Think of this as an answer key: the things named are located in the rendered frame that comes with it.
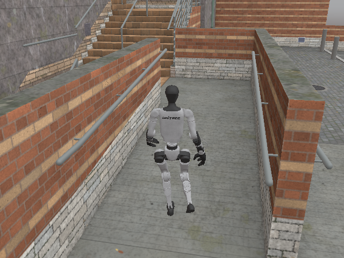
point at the humanoid robot head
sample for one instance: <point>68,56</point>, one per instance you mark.
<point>172,95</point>

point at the robot left upper arm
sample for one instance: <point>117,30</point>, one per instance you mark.
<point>152,122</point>

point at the left robot hand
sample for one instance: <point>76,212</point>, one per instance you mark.
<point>155,141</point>

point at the robot right upper arm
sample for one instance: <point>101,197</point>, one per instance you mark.
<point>191,123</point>

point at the left robot forearm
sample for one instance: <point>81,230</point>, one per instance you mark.
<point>148,139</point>

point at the right robot hand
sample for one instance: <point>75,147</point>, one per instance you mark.
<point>202,158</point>

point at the right robot forearm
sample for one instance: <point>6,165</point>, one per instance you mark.
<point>198,144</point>

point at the robot left shin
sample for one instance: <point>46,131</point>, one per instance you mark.
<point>167,191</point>

